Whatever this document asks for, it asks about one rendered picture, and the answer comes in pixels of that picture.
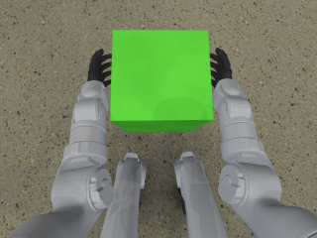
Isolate right robot hand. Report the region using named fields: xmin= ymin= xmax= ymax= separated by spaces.
xmin=209 ymin=48 xmax=233 ymax=89

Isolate robot left forearm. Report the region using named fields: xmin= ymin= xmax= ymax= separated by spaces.
xmin=51 ymin=80 xmax=110 ymax=204

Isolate right robot shin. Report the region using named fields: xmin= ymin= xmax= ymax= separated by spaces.
xmin=180 ymin=151 xmax=205 ymax=199

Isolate left robot hand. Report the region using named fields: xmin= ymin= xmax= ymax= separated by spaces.
xmin=87 ymin=49 xmax=112 ymax=87

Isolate carton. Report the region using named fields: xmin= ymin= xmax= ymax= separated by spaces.
xmin=110 ymin=30 xmax=214 ymax=133

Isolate robot left upper arm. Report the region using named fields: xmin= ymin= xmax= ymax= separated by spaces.
xmin=7 ymin=165 xmax=115 ymax=238

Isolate left robot shin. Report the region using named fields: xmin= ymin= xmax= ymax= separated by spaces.
xmin=116 ymin=153 xmax=140 ymax=174

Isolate robot shin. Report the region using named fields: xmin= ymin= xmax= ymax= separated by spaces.
xmin=180 ymin=151 xmax=205 ymax=199
xmin=116 ymin=153 xmax=140 ymax=174

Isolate robot right upper arm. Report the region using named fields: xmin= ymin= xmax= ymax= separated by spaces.
xmin=218 ymin=162 xmax=317 ymax=238

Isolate robot right forearm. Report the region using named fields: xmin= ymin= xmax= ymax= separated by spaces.
xmin=212 ymin=78 xmax=281 ymax=188

